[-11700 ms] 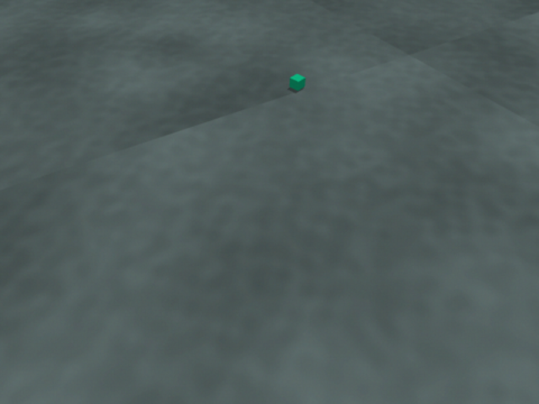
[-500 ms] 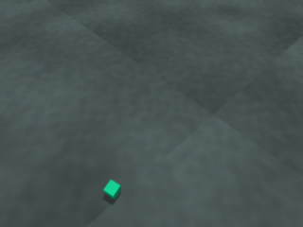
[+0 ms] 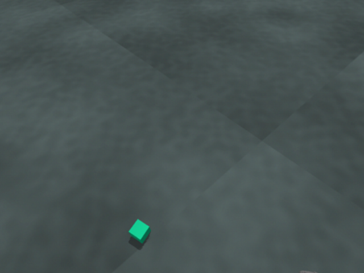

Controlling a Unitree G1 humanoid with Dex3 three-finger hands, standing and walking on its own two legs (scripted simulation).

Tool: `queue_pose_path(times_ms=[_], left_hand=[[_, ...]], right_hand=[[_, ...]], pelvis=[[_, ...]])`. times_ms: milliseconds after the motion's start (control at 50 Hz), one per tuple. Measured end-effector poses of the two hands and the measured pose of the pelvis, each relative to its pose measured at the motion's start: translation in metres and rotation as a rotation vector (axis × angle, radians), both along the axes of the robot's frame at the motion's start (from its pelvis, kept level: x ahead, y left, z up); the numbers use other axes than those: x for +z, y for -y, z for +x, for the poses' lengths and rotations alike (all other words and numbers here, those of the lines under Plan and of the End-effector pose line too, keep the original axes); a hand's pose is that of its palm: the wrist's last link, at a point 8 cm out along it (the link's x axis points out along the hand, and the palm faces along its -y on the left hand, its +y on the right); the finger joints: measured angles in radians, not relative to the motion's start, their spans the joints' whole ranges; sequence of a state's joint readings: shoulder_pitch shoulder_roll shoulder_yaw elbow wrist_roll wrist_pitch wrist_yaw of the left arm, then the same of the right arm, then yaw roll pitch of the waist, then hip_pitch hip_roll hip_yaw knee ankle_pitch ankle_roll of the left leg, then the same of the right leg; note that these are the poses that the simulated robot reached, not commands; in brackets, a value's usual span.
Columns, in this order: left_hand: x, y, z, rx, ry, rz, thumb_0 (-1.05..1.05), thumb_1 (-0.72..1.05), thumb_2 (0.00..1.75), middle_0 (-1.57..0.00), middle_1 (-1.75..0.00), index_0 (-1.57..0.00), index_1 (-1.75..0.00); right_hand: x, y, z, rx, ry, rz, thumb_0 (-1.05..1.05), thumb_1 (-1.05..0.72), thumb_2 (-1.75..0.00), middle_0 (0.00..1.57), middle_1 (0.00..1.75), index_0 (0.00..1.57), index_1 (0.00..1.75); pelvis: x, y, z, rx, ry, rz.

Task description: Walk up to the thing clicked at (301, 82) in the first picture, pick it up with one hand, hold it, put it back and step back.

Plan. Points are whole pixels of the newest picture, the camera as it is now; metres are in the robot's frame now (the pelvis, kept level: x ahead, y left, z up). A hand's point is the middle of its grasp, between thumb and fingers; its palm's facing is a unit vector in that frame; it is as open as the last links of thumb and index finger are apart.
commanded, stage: walk up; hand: left
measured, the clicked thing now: (140, 231) +0.45 +0.24 -0.75
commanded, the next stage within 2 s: stand in 0.12 s
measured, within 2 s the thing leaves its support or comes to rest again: neither
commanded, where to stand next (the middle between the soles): +0.05 +0.01 m, yaw -1 degrees
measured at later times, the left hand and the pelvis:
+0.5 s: hand out of the picture +0.09 +0.25 -0.16, palm faces -0.04 -0.94 -0.34, open 7.4 cm; pelvis +0.01 -0.01 +0.00, yaw +0 degrees
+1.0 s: hand out of the picture +0.08 +0.25 -0.16, palm faces -0.04 -0.94 -0.35, open 7.4 cm; pelvis +0.01 -0.01 +0.00, yaw +0 degrees
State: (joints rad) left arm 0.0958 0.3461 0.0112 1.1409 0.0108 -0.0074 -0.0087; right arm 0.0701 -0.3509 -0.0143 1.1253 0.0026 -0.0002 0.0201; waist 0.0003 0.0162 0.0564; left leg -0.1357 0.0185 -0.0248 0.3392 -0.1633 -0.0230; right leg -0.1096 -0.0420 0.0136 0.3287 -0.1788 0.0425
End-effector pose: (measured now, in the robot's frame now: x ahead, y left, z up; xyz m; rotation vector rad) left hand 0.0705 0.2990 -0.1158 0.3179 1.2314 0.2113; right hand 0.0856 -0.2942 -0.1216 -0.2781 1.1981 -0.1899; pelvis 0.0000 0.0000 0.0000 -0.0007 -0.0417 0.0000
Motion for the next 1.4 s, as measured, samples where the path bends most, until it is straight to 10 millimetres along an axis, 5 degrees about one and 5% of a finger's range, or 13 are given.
queue_pose_path(times_ms=[380,660,1140,1400], left_hand=[[-0.005,0.008,0.009,-0.022,-0.012,-0.014,0.01,0.90,0.90,-0.20,-0.30,-0.20,-0.30],[-0.001,0.007,0.016,-0.028,0.006,-0.002,0.01,0.90,0.90,-0.20,-0.30,-0.20,-0.30],[-0.005,0.009,-0.002,-0.024,-0.031,-0.007,0.01,0.90,0.90,-0.20,-0.30,-0.20,-0.30],[-0.003,0.008,0.005,-0.033,-0.018,-0.004,0.01,0.90,0.90,-0.20,-0.30,-0.20,-0.30]], right_hand=[[0.002,0.012,-0.018,-0.015,-0.060,-0.029,0.01,-0.90,-0.90,0.20,0.30,0.20,0.30],[0.001,0.012,-0.008,-0.008,-0.033,-0.025,0.01,-0.90,-0.90,0.20,0.30,0.20,0.30],[0.001,0.014,-0.021,-0.009,-0.063,-0.028,0.01,-0.90,-0.90,0.20,0.30,0.20,0.30],[0.000,0.013,-0.017,-0.011,-0.057,-0.026,0.01,-0.90,-0.90,0.20,0.30,0.20,0.30]], pelvis=[[0.000,0.005,0.008,-0.001,-0.007,0.002],[0.000,0.007,0.012,-0.003,-0.001,0.003],[0.000,0.008,0.006,-0.004,-0.004,0.002],[0.000,0.007,0.009,-0.007,-0.004,0.003]])
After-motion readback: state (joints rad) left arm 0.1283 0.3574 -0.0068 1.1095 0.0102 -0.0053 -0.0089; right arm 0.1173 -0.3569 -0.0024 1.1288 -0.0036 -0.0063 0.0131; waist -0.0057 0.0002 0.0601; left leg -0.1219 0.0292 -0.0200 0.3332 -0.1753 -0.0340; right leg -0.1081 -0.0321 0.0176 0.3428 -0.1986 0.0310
